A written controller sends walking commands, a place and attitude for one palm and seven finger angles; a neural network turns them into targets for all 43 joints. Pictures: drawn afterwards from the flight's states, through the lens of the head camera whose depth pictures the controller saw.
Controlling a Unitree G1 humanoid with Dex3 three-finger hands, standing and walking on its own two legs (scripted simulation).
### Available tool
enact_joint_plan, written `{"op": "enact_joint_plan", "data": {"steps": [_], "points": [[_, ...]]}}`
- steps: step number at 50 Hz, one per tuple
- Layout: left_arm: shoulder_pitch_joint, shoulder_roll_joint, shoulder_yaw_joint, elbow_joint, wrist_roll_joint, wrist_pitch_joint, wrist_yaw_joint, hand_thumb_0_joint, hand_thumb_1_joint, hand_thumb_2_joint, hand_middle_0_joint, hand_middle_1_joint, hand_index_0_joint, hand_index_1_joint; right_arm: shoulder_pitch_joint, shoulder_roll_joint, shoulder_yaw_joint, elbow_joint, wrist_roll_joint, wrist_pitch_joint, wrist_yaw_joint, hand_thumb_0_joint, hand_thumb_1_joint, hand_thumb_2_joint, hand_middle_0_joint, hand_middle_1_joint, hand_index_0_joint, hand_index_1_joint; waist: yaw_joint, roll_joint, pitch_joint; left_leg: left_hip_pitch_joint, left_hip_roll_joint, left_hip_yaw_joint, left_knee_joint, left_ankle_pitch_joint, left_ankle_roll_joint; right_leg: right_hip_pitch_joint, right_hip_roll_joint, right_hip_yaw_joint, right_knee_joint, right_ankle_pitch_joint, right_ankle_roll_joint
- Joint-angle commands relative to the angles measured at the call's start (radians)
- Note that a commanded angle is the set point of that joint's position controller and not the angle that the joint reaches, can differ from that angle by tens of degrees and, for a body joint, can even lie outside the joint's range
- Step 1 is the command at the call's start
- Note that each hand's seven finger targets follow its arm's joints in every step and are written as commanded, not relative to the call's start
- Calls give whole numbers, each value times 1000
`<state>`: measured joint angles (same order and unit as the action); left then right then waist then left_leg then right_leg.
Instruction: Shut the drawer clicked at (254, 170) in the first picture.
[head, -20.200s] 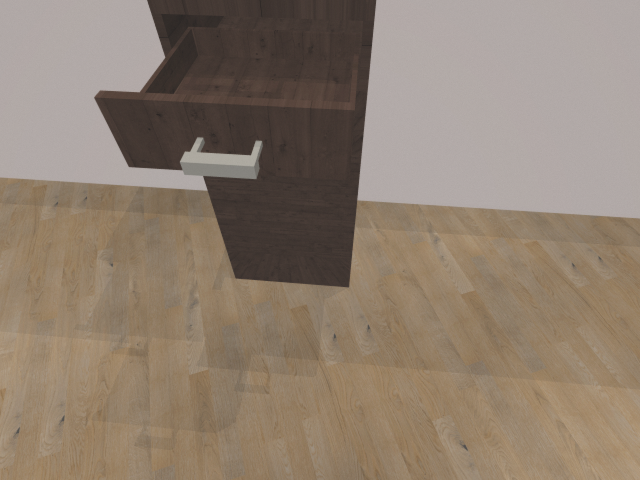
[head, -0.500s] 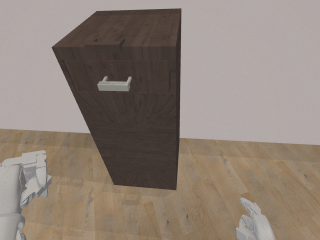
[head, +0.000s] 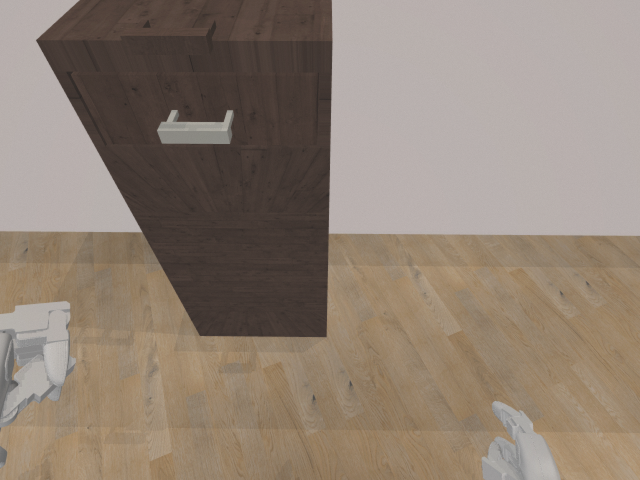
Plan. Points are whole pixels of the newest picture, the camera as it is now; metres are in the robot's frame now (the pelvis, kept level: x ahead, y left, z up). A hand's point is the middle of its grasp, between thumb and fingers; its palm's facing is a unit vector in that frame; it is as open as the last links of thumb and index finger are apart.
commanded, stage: step back with the hand held close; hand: left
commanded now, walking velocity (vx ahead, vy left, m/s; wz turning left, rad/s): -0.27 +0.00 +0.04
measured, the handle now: (198, 124) +0.62 +0.24 +0.10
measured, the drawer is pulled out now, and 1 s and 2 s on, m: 0.00 0.00 0.00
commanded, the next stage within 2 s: stop stepping back and stand still in 0.88 s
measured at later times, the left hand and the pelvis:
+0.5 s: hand out of the picture +0.12 +0.25 +0.15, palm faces +0.38 -0.83 -0.41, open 3.2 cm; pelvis -0.07 +0.02 -0.02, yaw +1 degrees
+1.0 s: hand out of the picture +0.02 +0.21 +0.18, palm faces +0.20 -0.83 -0.52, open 3.2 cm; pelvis -0.18 +0.00 -0.02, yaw -2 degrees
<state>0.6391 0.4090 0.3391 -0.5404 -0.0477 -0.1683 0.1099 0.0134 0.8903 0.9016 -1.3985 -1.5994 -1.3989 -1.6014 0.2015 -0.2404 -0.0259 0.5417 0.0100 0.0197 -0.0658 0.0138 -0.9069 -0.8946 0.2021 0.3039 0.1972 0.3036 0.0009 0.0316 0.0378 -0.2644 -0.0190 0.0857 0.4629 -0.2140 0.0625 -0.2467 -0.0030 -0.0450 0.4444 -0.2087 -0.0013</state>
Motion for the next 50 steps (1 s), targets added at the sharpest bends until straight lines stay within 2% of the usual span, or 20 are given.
{"op": "enact_joint_plan", "data": {"steps": [1,5,11,15,18,21,23,24,26,27,31,36,39,40,41,43,45,47,48,50], "points": [[14,145,152,-214,-6,-68,29,0,900,900,-1400,-1600,-1400,-1600,-108,-103,-34,-175,3,-67,-15,0,-900,-900,200,300,200,300,16,56,-172,-53,133,-172,-108,218,1,134,-25,67,52,216,9],[-7,140,155,-218,7,-79,31,0,900,900,-1400,-1600,-1400,-1600,-104,-117,-37,-179,0,-89,-18,0,-900,-900,200,300,200,300,14,77,-139,-231,153,-203,-165,-49,25,211,-10,77,115,164,10],[-46,117,142,-215,20,-92,33,0,900,900,-1400,-1600,-1400,-1600,-90,-119,-33,-179,0,-115,-20,0,-900,-900,200,300,200,300,0,3,-76,-366,152,-233,-172,-317,35,193,-19,115,107,49,7],[-83,128,144,-241,25,-107,40,0,900,900,-1400,-1600,-1400,-1600,-77,-119,-36,-167,-10,-130,-17,0,-900,-900,200,300,200,300,-8,-40,-70,-272,98,-203,-54,-329,14,32,-68,190,-38,-139,-22],[-92,119,119,-253,19,-122,55,0,900,900,-1400,-1600,-1400,-1600,-56,-108,-32,-142,-9,-137,-14,0,-900,-900,200,300,200,300,-20,-88,-78,-57,47,-168,139,-234,-25,-220,-151,227,-158,-281,-70],[-86,131,124,-255,13,-125,70,0,900,900,-1400,-1600,-1400,-1600,-61,-97,-26,-127,-11,-133,-17,0,-900,-900,200,300,200,300,-26,-79,-92,0,42,-169,145,-178,-30,-271,-154,183,-141,-227,-68],[-79,138,132,-274,14,-132,72,0,900,900,-1400,-1600,-1400,-1600,-69,-110,-25,-131,-9,-133,-21,0,-900,-900,200,300,200,300,-25,18,-83,-80,81,-233,19,-229,-14,-210,-88,132,-63,-206,-37],[-64,147,151,-278,17,-137,73,0,900,900,-1400,-1600,-1400,-1600,-79,-115,-23,-135,-12,-137,-24,0,-900,-900,200,300,200,300,-20,83,-86,-192,136,-301,-112,-293,7,-99,-28,91,32,-179,-10],[-60,164,196,-296,46,-148,64,0,900,900,-1400,-1600,-1400,-1600,-104,-128,-33,-147,-22,-153,-29,0,-900,-900,200,300,200,300,2,277,-111,-532,311,-516,-403,-583,80,218,91,59,450,-110,25],[-73,173,204,-304,50,-151,61,0,900,900,-1400,-1600,-1400,-1600,-90,-114,-37,-143,-27,-158,-24,0,-900,-900,200,300,200,300,1,237,-122,-553,341,-538,-429,-591,103,220,93,84,589,-146,23],[6,146,184,-299,23,-150,59,0,900,900,-1400,-1600,-1400,-1600,-80,-90,-43,-132,-26,-188,-9,0,-900,-900,200,300,200,300,10,73,-158,-224,282,-421,-293,-259,88,7,69,87,501,-250,13],[5,107,107,-297,-13,-149,45,0,900,900,-1400,-1600,-1400,-1600,-43,-83,-29,-49,-35,-205,7,0,-900,-900,200,300,200,300,-1,189,-225,116,212,-319,-327,-39,-38,-56,84,17,110,-351,-14],[-33,156,121,-316,-22,-167,33,0,900,900,-1400,-1600,-1400,-1600,-23,-82,-29,-19,-44,-189,17,0,-900,-900,200,300,200,300,10,180,-341,349,193,-241,-204,459,-113,-39,84,11,-109,-220,-36],[-23,183,138,-334,-23,-171,27,0,900,900,-1400,-1600,-1400,-1600,-19,-79,-27,-17,-46,-180,24,0,-900,-900,200,300,200,300,13,176,-384,422,181,-214,-139,649,-115,-44,78,20,-134,-153,-35],[-36,194,147,-347,-28,-180,18,0,900,900,-1400,-1600,-1400,-1600,-26,-74,-25,-22,-42,-172,28,0,-900,-900,200,300,200,300,10,146,-402,512,169,-191,-72,700,-88,-85,66,32,-160,-86,-24],[-32,241,202,-378,-39,-192,12,0,900,900,-1400,-1600,-1400,-1600,-69,-77,-21,-54,-34,-157,26,0,-900,-900,200,300,200,300,13,111,-405,490,162,-171,-28,593,-40,-103,27,48,-165,24,-13],[7,286,271,-374,-61,-190,11,0,900,900,-1400,-1600,-1400,-1600,-111,-85,-20,-82,-31,-151,23,0,-900,-900,200,300,200,300,25,94,-405,356,148,-155,-52,342,-55,-60,-9,52,-143,-24,-27],[39,244,258,-344,-80,-187,11,0,900,900,-1400,-1600,-1400,-1600,-100,-64,-24,-90,5,-132,16,0,-900,-900,200,300,200,300,8,-139,-330,379,81,-107,134,187,-62,-212,-121,88,-189,110,-40],[67,236,261,-310,-89,-182,11,0,900,900,-1400,-1600,-1400,-1600,-128,-71,-20,-94,17,-134,6,0,-900,-900,200,300,200,300,6,-185,-267,326,52,-95,216,87,-67,-273,-173,84,-187,120,-56],[99,227,266,-246,-91,-151,12,0,900,900,-1400,-1600,-1400,-1600,-152,-67,-15,-97,14,-130,-7,0,-900,-900,200,300,200,300,-5,-148,-157,225,31,-106,300,20,-74,-346,-204,95,-179,9,-81]]}}
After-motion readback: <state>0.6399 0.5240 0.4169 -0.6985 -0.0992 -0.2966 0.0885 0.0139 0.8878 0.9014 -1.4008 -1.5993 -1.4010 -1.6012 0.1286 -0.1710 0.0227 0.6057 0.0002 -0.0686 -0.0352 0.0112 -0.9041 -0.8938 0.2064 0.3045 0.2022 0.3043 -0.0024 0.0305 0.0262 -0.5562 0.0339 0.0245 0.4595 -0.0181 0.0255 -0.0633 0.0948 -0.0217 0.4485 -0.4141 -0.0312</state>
